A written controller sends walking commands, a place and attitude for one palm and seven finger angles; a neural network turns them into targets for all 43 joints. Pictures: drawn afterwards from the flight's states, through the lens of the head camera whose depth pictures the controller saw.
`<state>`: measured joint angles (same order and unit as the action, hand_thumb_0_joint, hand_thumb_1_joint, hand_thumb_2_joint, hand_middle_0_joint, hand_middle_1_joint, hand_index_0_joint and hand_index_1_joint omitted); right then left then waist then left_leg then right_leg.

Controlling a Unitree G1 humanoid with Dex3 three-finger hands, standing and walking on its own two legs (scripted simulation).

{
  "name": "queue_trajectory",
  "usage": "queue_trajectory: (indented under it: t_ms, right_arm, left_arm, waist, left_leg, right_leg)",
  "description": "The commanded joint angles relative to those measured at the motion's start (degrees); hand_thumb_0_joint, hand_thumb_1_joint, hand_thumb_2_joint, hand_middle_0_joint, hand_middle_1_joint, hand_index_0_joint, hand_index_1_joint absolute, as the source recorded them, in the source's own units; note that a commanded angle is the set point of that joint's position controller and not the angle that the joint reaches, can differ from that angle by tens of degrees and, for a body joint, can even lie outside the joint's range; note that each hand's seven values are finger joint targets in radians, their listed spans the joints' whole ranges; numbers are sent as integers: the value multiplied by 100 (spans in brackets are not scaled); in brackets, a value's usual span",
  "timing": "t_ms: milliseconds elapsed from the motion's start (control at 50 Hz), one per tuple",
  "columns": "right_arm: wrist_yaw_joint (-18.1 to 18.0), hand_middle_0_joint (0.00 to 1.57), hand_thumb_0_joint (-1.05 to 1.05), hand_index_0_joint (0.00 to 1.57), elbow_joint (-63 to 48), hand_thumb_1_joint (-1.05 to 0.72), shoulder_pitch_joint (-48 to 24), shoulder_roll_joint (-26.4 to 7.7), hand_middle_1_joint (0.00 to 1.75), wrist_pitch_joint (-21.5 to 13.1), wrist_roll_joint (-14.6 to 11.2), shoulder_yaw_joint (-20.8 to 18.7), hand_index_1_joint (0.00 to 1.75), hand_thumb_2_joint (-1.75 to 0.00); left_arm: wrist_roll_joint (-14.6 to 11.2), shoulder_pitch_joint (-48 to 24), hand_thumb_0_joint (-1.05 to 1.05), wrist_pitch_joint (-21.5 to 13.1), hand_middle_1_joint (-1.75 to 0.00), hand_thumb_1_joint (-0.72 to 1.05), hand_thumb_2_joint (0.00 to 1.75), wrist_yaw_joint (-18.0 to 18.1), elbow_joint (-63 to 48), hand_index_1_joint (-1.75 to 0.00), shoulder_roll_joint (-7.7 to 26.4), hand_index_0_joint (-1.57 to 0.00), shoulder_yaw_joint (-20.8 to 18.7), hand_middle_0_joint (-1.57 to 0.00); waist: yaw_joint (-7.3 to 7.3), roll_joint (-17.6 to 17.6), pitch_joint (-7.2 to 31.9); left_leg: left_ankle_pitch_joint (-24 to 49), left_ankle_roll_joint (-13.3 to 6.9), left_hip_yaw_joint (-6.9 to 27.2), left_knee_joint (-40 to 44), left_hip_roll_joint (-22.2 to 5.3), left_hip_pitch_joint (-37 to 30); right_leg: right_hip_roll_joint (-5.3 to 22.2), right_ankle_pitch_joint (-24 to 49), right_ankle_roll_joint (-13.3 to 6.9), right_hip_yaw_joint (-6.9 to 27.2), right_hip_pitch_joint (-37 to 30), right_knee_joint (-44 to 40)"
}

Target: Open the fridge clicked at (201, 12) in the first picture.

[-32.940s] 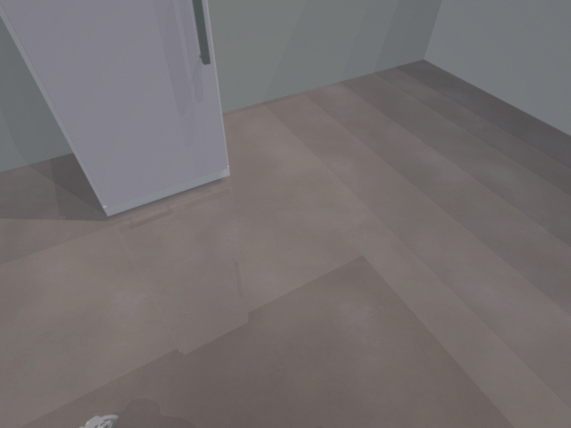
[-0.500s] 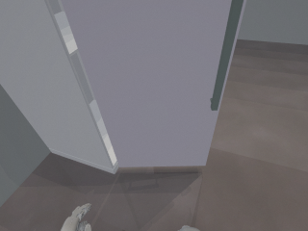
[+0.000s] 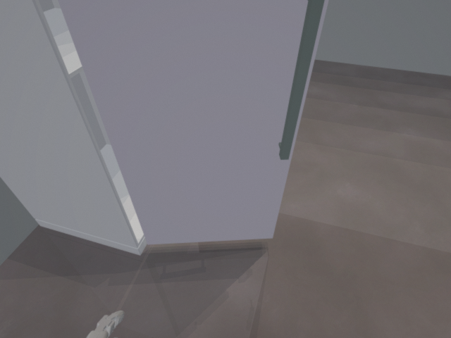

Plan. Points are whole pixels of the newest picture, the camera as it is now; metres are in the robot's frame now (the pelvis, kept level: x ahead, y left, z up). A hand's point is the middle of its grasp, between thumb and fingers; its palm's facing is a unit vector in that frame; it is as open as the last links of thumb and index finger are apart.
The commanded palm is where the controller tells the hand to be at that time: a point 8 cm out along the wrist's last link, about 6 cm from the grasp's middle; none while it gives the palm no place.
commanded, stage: stop stepping back and stand still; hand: right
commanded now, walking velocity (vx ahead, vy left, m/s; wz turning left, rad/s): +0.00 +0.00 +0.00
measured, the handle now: (294, 90) +0.70 -0.16 +0.13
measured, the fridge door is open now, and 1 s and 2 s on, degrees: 70 70 70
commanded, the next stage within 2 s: let the arm hang, fingers relaxed in 0.52 s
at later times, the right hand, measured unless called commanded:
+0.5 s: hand (426, 221) +0.26 -0.27 +0.16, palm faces +0.40 +0.80 -0.44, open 7.5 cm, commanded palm +0.19 -0.31 +0.18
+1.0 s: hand out of the picture +0.02 -0.20 -0.18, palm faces +0.03 +0.98 -0.17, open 7.0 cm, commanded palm none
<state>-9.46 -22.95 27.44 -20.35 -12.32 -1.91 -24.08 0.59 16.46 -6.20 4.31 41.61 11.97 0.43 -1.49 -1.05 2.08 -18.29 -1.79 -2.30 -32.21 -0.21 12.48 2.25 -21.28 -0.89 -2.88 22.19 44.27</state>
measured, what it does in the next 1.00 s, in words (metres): stands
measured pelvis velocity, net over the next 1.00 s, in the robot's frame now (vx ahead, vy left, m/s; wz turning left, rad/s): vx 0.01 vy -0.02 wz -0.03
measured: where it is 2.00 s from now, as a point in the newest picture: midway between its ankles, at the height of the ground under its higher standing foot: outside the picture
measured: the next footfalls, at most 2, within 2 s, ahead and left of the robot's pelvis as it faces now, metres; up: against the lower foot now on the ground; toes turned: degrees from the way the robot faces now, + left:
none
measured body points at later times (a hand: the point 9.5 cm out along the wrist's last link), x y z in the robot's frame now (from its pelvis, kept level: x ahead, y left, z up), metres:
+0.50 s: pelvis +0.04 -0.01 +0.00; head +0.06 -0.02 +0.45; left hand +0.21 +0.22 -0.08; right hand +0.23 -0.31 +0.18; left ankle -0.01 +0.10 -0.73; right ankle +0.05 -0.13 -0.73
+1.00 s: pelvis +0.01 -0.02 +0.00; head +0.04 -0.05 +0.45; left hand +0.06 +0.23 -0.13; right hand +0.02 -0.26 -0.16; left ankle -0.01 +0.10 -0.73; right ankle +0.05 -0.13 -0.73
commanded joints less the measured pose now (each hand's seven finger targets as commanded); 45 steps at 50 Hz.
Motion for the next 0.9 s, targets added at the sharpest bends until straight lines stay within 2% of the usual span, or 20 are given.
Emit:
queue_trajectory:
  t_ms: [0,20,40,60,100,140,180,200,220,260,340,580,600,620,660,720,740,780,840,880]
  right_arm:
    - [-51,20,0,20,-1554,-90,-1087,-1212,30,-438,39,-316,30,-90]
    - [-58,20,0,20,-1832,-90,-1078,-1278,30,-488,39,-402,30,-90]
    - [-76,20,0,20,-1940,-90,-952,-1417,30,-545,28,-548,30,-90]
    - [-62,20,0,20,-1922,-90,-695,-1408,30,-525,25,-614,30,-90]
    - [-63,20,0,20,-1976,-90,-424,-1436,30,-531,64,-737,30,-90]
    - [-62,20,0,20,-1720,-90,166,-1497,30,-501,54,-935,30,-90]
    - [-25,20,0,20,-1544,-90,356,-1293,30,-474,-33,-813,30,-90]
    - [-29,20,0,20,-1519,-90,393,-1327,30,-481,-70,-842,30,-90]
    - [-36,20,0,20,-1468,-90,314,-1294,30,-475,-81,-806,30,-90]
    - [-39,20,0,20,-1305,-90,283,-1264,30,-427,-83,-740,30,-90]
    - [-16,20,0,20,-1316,-90,69,-1342,30,-345,-69,-667,30,-90]
    - [-60,20,0,20,-1526,-90,461,-1363,30,-346,-122,-776,30,-90]
    - [743,20,0,20,2754,-90,-173,-430,30,606,320,1812,30,-90]
    - [884,20,0,20,2951,-90,-263,-380,30,1068,335,1711,30,-90]
    - [962,20,0,20,3544,-90,-555,-172,30,1153,361,1855,30,-90]
    - [970,20,0,20,4619,-90,-1049,-297,30,1144,378,1976,30,-90]
    - [947,20,0,20,5025,-90,-1183,-273,30,1156,379,2044,30,-90]
    - [894,20,0,20,5747,-90,-1393,-184,30,1217,342,2165,30,-90]
    - [850,20,0,20,6636,-90,-1406,-156,30,1259,313,2258,30,-90]
    - [848,20,0,20,7166,-90,-1285,-28,30,1240,285,2284,30,-90]
  left_arm:
    - [-8,-900,0,-547,-30,90,90,115,-1165,-30,703,-20,-319,-20]
    - [-38,-906,0,-555,-30,90,90,87,-1268,-30,784,-20,-349,-20]
    - [-81,-854,0,-554,-30,90,90,64,-1298,-30,795,-20,-366,-20]
    - [-28,-867,0,-573,-30,90,90,47,-1234,-30,635,-20,-306,-20]
    - [-23,-893,0,-623,-30,90,90,-11,-1260,-30,593,-20,-262,-20]
    - [-66,-795,0,-615,-30,90,90,-60,-1289,-30,629,-20,-286,-20]
    - [-117,-763,0,-561,-30,90,90,-109,-1373,-30,621,-20,-360,-20]
    - [-116,-732,0,-512,-30,90,90,-118,-1363,-30,593,-20,-365,-20]
    - [-115,-713,0,-470,-30,90,90,-121,-1344,-30,581,-20,-348,-20]
    - [-122,-727,0,-415,-30,90,90,-78,-1363,-30,591,-20,-318,-20]
    - [-140,-893,0,-299,-30,90,90,4,-1438,-30,612,-20,-281,-20]
    - [-123,-892,0,-201,-30,90,90,26,-1508,-30,598,-20,-262,-20]
    - [-198,-1332,0,-425,-30,90,90,-503,-438,-30,1748,-20,-527,-20]
    - [-136,-950,0,-58,-30,90,90,-506,-425,-30,1567,-20,-596,-20]
    - [-14,-823,0,171,-30,90,90,-474,-357,-30,1393,-20,-455,-20]
    - [86,-952,0,345,-30,90,90,-449,-214,-30,1315,-20,-338,-20]
    - [103,-874,0,407,-30,90,90,-445,-99,-30,1194,-20,-311,-20]
    - [130,-744,0,534,-30,90,90,-422,178,-30,990,-20,-236,-20]
    - [118,-804,0,603,-30,90,90,-399,542,-30,969,-20,-164,-20]
    - [102,-727,0,611,-30,90,90,-356,823,-30,820,-20,-141,-20]
  waist:
    - [166,431,-154]
    - [127,950,-85]
    - [74,1280,180]
    - [159,1794,-5]
    - [91,1733,-239]
    - [82,952,73]
    - [161,-85,276]
    - [205,-231,415]
    - [230,-166,484]
    - [223,76,616]
    - [177,303,734]
    - [139,497,517]
    - [393,525,68]
    - [299,622,348]
    - [173,171,260]
    - [133,-959,106]
    - [196,-1051,155]
    - [265,-808,118]
    - [183,236,-37]
    - [172,546,-28]
  left_leg:
    - [-301,-170,769,392,-565,1006]
    - [-47,55,515,-125,-162,1179]
    - [-121,201,302,-405,-41,970]
    - [-458,215,177,-605,3,714]
    - [-277,184,144,-123,-49,115]
    - [532,160,189,793,-56,-481]
    - [1469,-57,987,990,-444,-535]
    - [2077,-190,1326,1017,-747,-523]
    - [2696,-241,1336,919,-859,-612]
    - [3524,-64,987,608,-678,-705]
    - [3453,165,483,460,-367,-448]
    - [2397,124,540,815,-298,-502]
    - [2884,57,96,35,-843,191]
    - [2073,21,365,212,-788,339]
    - [741,60,139,80,-560,366]
    - [812,-3,361,404,-611,201]
    - [988,-61,479,496,-720,246]
    - [1199,-100,606,631,-806,285]
    - [733,40,485,761,-577,109]
    - [644,19,523,960,-553,-52]
  right_leg:
    - [407,490,-289,577,-1587,-2120]
    - [930,923,-513,1378,-1703,-2304]
    - [1218,907,-600,1761,-1643,-2510]
    - [1296,467,-655,1979,-1105,-2904]
    - [1201,196,-639,1590,-460,-2898]
    - [719,677,-357,790,-455,-2211]
    - [244,1085,-74,281,-477,-1414]
    - [166,1271,-9,158,-567,-1165]
    - [135,1473,22,110,-642,-1218]
    - [232,2316,-18,103,-1009,-1526]
    - [452,3593,-121,213,-1622,-1526]
    - [349,2376,-44,259,-1102,-1846]
    - [458,2942,-35,280,-614,-1015]
    - [533,2494,-1,322,-711,-1226]
    - [700,1751,-225,716,-223,-1531]
    - [474,1694,-239,805,-166,-1530]
    - [363,1766,-166,687,-357,-1438]
    - [229,1827,-94,547,-656,-1498]
    - [319,1687,-116,639,-751,-1958]
    - [300,1411,-107,603,-774,-2083]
